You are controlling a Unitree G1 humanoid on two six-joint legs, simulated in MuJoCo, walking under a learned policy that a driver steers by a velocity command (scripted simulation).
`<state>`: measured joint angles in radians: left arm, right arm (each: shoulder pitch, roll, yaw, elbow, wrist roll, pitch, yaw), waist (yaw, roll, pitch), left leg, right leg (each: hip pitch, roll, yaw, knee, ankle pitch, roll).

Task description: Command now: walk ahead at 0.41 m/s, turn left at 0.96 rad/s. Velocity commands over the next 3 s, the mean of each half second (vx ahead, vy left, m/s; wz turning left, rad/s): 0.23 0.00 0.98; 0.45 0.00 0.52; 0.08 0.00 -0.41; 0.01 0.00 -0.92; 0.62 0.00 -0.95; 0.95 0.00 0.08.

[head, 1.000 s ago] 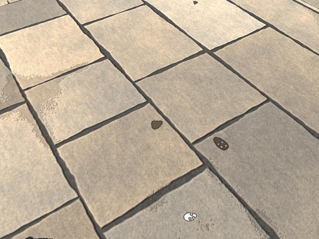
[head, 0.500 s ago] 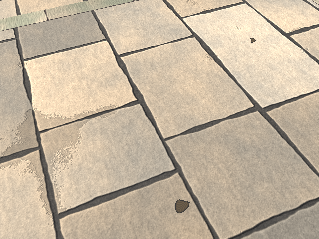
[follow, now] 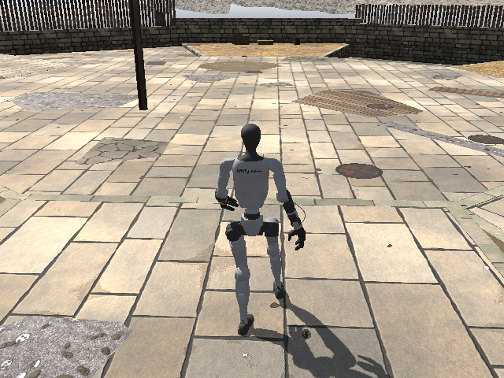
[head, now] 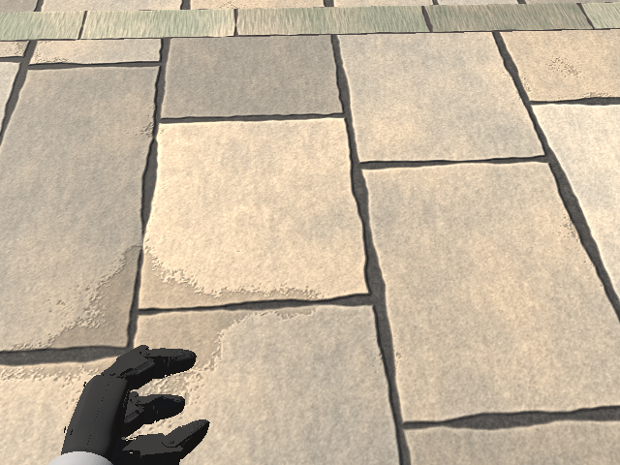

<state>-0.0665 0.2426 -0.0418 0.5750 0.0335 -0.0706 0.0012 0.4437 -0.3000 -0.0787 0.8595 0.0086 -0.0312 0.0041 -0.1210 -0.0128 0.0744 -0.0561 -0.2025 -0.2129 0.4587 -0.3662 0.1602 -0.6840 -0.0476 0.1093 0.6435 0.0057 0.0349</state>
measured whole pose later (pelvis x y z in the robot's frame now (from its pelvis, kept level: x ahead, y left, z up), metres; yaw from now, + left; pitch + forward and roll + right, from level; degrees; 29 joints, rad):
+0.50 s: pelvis +0.15 -0.03 -0.01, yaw +30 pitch +0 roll -2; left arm 0.27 0.33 0.06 0.68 0.05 0.02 0.00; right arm 0.12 -0.30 -0.06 0.57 -0.01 0.09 0.07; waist 0.03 -0.03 0.02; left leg -0.35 0.03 0.07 0.70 -0.44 0.07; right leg -0.32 -0.18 -0.31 0.65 -0.35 0.03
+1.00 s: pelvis +0.33 +0.10 -0.01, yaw +44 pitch +1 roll +0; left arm 0.13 0.24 0.02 0.70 0.02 -0.06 -0.01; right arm 0.41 -0.27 -0.03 0.81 0.01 -0.04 -0.01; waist -0.05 0.01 0.06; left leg -0.17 -0.13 -0.14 0.95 -0.48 0.06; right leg -0.45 0.02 -0.07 0.59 -0.16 -0.06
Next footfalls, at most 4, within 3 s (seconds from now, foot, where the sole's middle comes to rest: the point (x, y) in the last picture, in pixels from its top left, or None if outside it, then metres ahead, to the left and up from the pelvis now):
0.06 right None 0.29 -0.14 -0.77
0.50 left None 0.15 0.07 -0.77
0.94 right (224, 442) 0.49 0.13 -0.77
1.32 left None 0.36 0.27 -0.77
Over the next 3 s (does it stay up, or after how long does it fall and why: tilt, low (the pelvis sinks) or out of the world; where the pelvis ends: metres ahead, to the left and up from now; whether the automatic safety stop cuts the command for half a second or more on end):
stays up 0.87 -0.16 -0.01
